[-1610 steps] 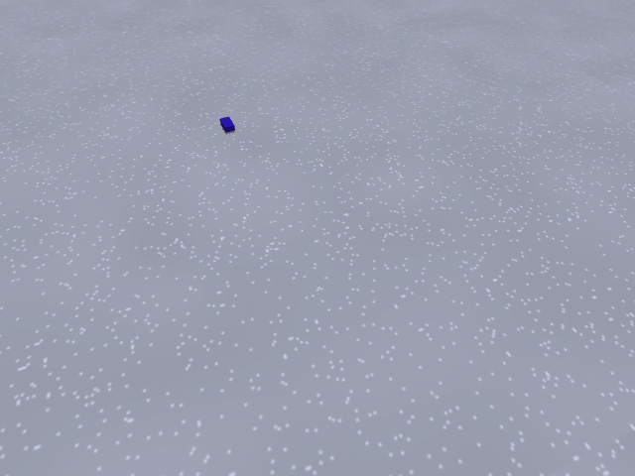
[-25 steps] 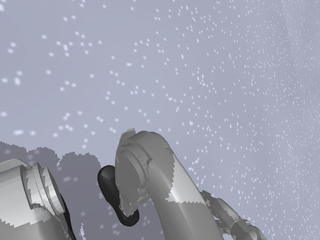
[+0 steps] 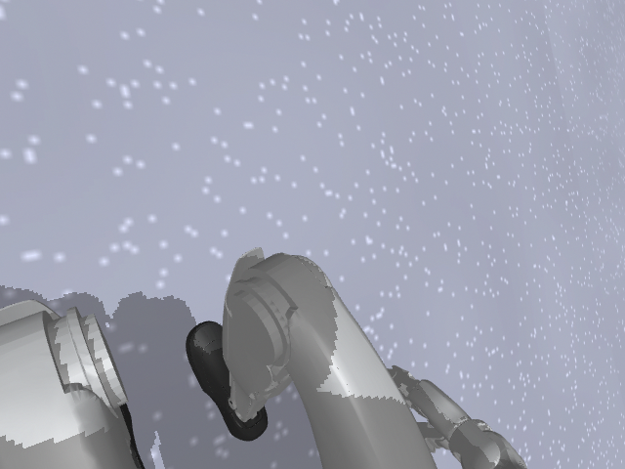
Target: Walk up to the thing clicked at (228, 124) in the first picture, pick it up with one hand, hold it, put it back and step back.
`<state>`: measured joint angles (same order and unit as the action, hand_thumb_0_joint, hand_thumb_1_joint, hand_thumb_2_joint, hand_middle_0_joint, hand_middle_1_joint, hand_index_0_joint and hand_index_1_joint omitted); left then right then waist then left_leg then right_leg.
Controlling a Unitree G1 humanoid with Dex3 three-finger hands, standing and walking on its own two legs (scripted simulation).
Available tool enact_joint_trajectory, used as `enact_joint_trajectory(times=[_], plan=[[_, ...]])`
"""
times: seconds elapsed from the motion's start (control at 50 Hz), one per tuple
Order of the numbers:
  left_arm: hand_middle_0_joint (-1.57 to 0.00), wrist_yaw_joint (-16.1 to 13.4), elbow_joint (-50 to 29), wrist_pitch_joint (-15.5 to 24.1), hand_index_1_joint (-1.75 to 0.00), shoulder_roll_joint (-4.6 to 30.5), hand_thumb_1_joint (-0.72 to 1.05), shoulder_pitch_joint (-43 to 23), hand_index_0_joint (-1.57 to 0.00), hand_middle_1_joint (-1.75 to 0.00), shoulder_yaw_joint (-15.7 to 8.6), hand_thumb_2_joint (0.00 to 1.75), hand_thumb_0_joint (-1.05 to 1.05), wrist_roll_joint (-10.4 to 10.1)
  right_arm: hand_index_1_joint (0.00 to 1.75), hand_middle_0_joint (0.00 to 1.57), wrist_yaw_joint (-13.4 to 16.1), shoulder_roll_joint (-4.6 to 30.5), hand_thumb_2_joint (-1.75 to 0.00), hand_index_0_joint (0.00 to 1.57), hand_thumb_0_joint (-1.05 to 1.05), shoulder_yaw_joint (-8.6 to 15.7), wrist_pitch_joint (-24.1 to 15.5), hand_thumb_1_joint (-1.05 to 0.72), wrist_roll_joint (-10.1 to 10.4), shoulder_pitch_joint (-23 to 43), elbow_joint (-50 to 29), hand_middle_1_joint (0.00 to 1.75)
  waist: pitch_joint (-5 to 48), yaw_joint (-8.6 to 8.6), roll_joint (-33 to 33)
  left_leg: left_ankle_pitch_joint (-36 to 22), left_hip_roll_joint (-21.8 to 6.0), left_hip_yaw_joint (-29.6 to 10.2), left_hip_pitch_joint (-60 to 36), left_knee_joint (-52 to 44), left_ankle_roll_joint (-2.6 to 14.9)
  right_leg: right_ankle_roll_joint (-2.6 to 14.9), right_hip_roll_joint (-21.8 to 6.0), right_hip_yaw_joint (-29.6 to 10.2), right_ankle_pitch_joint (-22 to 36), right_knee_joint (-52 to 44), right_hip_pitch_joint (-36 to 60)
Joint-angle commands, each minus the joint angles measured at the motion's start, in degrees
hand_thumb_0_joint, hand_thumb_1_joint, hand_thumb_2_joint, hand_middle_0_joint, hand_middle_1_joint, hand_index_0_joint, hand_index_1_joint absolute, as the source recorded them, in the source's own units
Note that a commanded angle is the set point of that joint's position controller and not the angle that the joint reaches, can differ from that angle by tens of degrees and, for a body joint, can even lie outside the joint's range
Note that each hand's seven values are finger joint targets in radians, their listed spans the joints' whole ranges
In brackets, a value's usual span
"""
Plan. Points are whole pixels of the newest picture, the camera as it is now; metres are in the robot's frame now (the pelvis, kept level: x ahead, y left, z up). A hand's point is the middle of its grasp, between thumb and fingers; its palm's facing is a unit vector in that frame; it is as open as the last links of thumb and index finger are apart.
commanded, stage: rest palm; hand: left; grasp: from above
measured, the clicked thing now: out of the picture +0.43 +0.40 -0.30
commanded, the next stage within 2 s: close in 0.58 s
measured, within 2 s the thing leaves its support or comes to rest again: neither
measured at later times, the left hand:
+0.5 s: hand out of the picture +0.41 +0.38 -0.26, palm faces -0.49 -0.17 -0.86, open 13.8 cm
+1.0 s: hand out of the picture +0.42 +0.39 -0.27, palm faces -0.47 -0.16 -0.87, open 12.5 cm
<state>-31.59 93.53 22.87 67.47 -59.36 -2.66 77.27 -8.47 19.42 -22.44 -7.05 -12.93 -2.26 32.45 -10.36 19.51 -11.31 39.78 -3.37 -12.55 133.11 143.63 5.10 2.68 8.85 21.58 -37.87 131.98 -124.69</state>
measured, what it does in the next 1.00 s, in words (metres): stands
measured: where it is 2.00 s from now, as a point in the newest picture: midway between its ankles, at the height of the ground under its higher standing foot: (179, 427)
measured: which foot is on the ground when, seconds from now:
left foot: down 0.00-1.00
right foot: down 0.00-1.00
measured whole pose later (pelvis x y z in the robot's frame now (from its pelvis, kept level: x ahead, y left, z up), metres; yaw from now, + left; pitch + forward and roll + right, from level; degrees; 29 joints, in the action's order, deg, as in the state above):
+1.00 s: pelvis +0.00 +0.00 +0.00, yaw +0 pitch +27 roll -18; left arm -29.3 93.0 20.5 67.7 -59.8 -1.4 74.3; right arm -9.6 18.9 -23.4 -8.9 -12.5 -2.5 32.5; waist -11.0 19.8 -11.7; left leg 40.4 -3.1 -12.9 133.2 143.6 5.2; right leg 2.4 8.9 21.7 -38.6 131.6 -124.5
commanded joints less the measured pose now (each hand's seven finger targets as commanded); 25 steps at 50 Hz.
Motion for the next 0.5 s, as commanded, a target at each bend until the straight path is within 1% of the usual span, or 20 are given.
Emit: enact_joint_trajectory(times=[0.0,0.02,0.04,0.06,0.1,0.12,0.14,0.16,0.18,0.22,0.26,0.28,0.32,0.36,0.38,0.4,0.42,0.44,0.46,0.48], plan=[[-0.08,-2.4,-4.5,-2.2,-1.01,13.6,-0.54,-14.2,-0.08,-1.0,0.1,0.96,0.0,-1.0,0.3,0.2,0.8,19.4,-0.91,0.2,0.0,6.1,-1.1,-0.92,0.7,-10.3,0.9,0.3,33.7,3.53,35.6,-11.3,-2.7,-3.6,-31.1,-15.5,-4.16,-0.76,1.3,-4.0,12.8,-10.1,13.1],[-0.09,-2.1,-1.4,-2.9,-1.01,12.7,-0.53,-12.4,-0.08,-1.01,0.5,0.95,0.0,-1.4,0.3,0.2,0.7,18.7,-0.91,0.2,0.0,5.5,-1.4,-0.92,0.8,-9.9,0.6,0.3,31.8,3.52,33.8,-9.4,-2.6,-3.5,-28.6,-15.4,-3.93,-0.82,1.3,-4.2,11.5,-10.5,12.9],[-0.09,-1.7,-1.6,-3.3,-1.0,12.1,-0.53,-12.1,-0.09,-0.99,1.2,0.96,0.0,-1.8,0.3,0.2,0.7,18.7,-0.91,0.2,0.0,5.4,-1.6,-0.92,1.0,-9.8,0.5,0.3,31.0,3.47,32.8,-8.6,-2.6,-3.4,-27.7,-15.3,-3.75,-0.88,1.4,-4.4,11.1,-10.8,12.8],[-0.09,-1.2,-2.7,-3.5,-1.0,12.4,-0.52,-13.4,-0.09,-1.0,0.7,0.95,0.0,-2.1,0.3,0.2,0.7,18.7,-0.91,0.2,0.0,5.6,-1.8,-0.92,1.1,-10.4,1.0,0.3,31.8,3.78,33.6,-8.9,-2.7,-3.8,-28.7,-15.8,-4.07,-0.93,1.1,-4.4,11.0,-10.5,12.3],[-0.11,-0.4,-6.1,-3.5,-0.99,14.7,-0.51,-15.6,-0.1,-0.99,-0.2,0.93,0.0,-2.9,0.3,0.2,0.9,18.9,-0.91,0.2,0.0,5.8,-1.9,-0.93,1.4,-9.9,1.0,0.3,36.1,2.61,37.7,-12.5,-3.0,-4.9,-33.8,-16.3,-4.89,-0.84,0.8,-4.1,12.3,-9.7,12.2],[-0.11,0.2,-6.2,-3.7,-1.0,14.6,-0.49,-14.8,-0.11,-1.0,-0.2,0.92,0.0,-3.1,0.3,0.2,0.8,18.8,-0.91,0.2,0.0,5.8,-1.9,-0.93,1.3,-10.1,1.1,0.3,36.9,2.35,38.9,-14.3,-3.2,-4.8,-35.3,-16.0,-4.97,-0.89,0.7,-4.3,13.1,-9.8,12.5],[-0.12,0.8,-7.6,-3.8,-0.99,13.8,-0.49,-15.1,-0.12,-0.99,0.1,0.91,0.0,-3.7,0.3,0.2,0.6,18.6,-0.91,0.2,0.0,5.6,-1.9,-0.93,1.2,-10.5,1.3,0.3,37.5,2.87,39.0,-16.4,-3.4,-5.3,-36.0,-15.9,-5.27,-1.07,0.4,-4.3,14.1,-9.5,12.8],[-0.12,1.2,-7.0,-4.0,-0.98,13.5,-0.49,-13.8,-0.12,-0.98,0.5,0.91,0.0,-3.8,0.3,0.2,0.5,18.3,-0.92,0.2,0.0,5.5,-1.8,-0.93,1.3,-10.5,1.3,0.3,37.4,2.61,38.9,-17.1,-3.2,-4.2,-35.5,-15.2,-4.92,-1.07,0.7,-4.7,15.2,-10.0,14.3],[-0.13,1.3,-7.9,-3.8,-0.97,13.7,-0.48,-13.6,-0.13,-0.97,0.0,0.91,0.0,-4.4,0.3,0.2,0.5,18.2,-0.91,0.2,0.0,5.5,-1.6,-0.93,1.4,-10.2,1.1,0.3,38.5,2.39,38.3,-17.1,-3.2,-4.0,-35.2,-15.2,-4.87,-1.05,1.0,-4.5,15.6,-10.1,15.5],[-0.13,2.2,-6.4,-3.7,-0.97,12.9,-0.48,-11.5,-0.13,-0.98,0.2,0.9,0.0,-5.0,0.3,0.2,0.4,18.2,-0.91,0.2,0.0,5.6,-1.6,-0.93,1.6,-10.4,1.1,0.3,36.3,2.21,37.6,-16.7,-3.0,-3.9,-34.1,-15.2,-4.79,-0.93,0.9,-4.5,14.6,-10.2,14.6],[-0.14,2.8,-6.8,-3.3,-0.96,12.8,-0.47,-10.7,-0.13,-0.95,-0.2,0.9,0.0,-5.2,0.3,0.2,0.4,18.5,-0.91,0.2,0.0,5.8,-1.2,-0.92,1.5,-10.7,1.1,0.3,36.1,2.18,37.4,-17.0,-3.0,-4.1,-34.0,-15.4,-4.93,-0.95,0.8,-4.3,14.6,-10.5,14.8],[-0.14,2.9,-6.6,-3.0,-0.95,13.2,-0.46,-9.7,-0.14,-0.95,-0.4,0.89,0.0,-5.3,0.3,0.2,0.5,18.3,-0.91,0.2,0.0,5.5,-1.1,-0.92,1.7,-10.1,1.1,0.3,36.1,1.48,37.1,-16.6,-2.9,-3.9,-33.9,-15.6,-4.74,-0.91,1.1,-4.2,14.4,-10.4,15.2],[-0.14,2.9,-9.1,-2.4,-0.95,14.2,-0.46,-11.1,-0.13,-0.94,-1.0,0.9,0.0,-5.1,0.3,0.2,0.3,18.6,-0.91,0.2,0.0,5.3,-0.9,-0.92,1.4,-10.6,0.6,0.3,36.2,1.82,37.1,-17.8,-3.0,-4.1,-34.3,-14.9,-4.74,-0.85,0.8,-4.5,14.9,-10.5,15.2],[-0.15,2.6,-10.1,-1.8,-0.94,14.8,-0.47,-11.2,-0.13,-0.93,-1.6,0.91,0.0,-4.8,0.3,0.2,0.2,18.2,-0.91,0.2,0.0,5.1,-0.8,-0.92,1.3,-10.9,0.4,0.3,37.1,1.87,37.1,-17.3,-2.8,-3.0,-34.0,-14.7,-4.23,-1.01,1.2,-4.9,15.7,-10.9,17.4],[-0.15,2.2,-9.3,-1.4,-0.93,14.4,-0.46,-11.2,-0.14,-0.92,-2.0,0.9,0.0,-5.3,0.3,0.2,0.4,18.6,-0.91,0.2,0.0,5.2,-0.8,-0.92,1.2,-10.7,0.2,0.3,36.5,2.11,35.4,-16.4,-2.8,-3.6,-33.0,-14.5,-4.26,-0.9,1.1,-4.5,15.0,-11.0,16.9],[-0.15,2.1,-7.1,-1.3,-0.93,14.3,-0.46,-9.0,-0.14,-0.92,-1.6,0.9,0.0,-4.7,0.3,0.2,0.3,18.3,-0.91,0.2,0.0,4.7,-0.9,-0.92,1.1,-10.5,0.0,0.3,34.5,2.12,34.6,-15.1,-2.6,-3.1,-31.7,-14.7,-3.95,-0.89,1.3,-4.6,14.4,-11.0,16.9],[-0.14,1.6,-7.5,-0.6,-0.94,14.2,-0.46,-10.0,-0.14,-0.93,-2.4,0.9,0.0,-5.3,0.3,0.2,0.3,18.7,-0.91,0.2,0.0,4.9,-0.9,-0.92,1.1,-10.1,0.3,0.3,34.5,2.3,33.7,-13.4,-2.6,-3.3,-30.5,-14.7,-3.96,-0.9,1.4,-4.3,13.7,-11.3,17.0],[-0.13,1.2,-7.5,-0.3,-0.94,14.7,-0.46,-10.0,-0.13,-0.94,-2.5,0.9,0.0,-4.5,0.3,0.2,0.5,19.0,-0.91,0.2,0.0,4.9,-0.9,-0.92,1.0,-9.9,0.0,0.3,34.2,2.16,33.9,-12.9,-2.6,-3.5,-30.6,-14.7,-4.02,-0.73,1.4,-4.2,13.1,-11.2,16.2],[-0.14,1.2,-9.2,-0.1,-0.95,15.5,-0.45,-11.7,-0.14,-0.94,-1.7,0.9,0.0,-4.0,0.3,0.2,0.5,18.8,-0.91,0.2,0.0,4.9,-1.0,-0.92,0.9,-10.2,-0.2,0.3,35.0,2.15,35.3,-12.7,-2.5,-2.6,-31.1,-14.7,-3.65,-0.97,1.6,-4.7,13.6,-11.3,17.3],[-0.14,0.8,-9.5,-0.1,-0.94,16.9,-0.46,-11.8,-0.13,-0.94,-2.5,0.9,0.0,-3.5,0.3,0.2,0.6,18.8,-0.91,0.2,0.0,4.9,-1.0,-0.92,0.8,-10.4,-0.1,0.3,36.6,1.79,36.1,-13.2,-2.6,-2.8,-32.3,-14.9,-3.78,-0.89,1.4,-4.9,13.9,-11.1,18.0]])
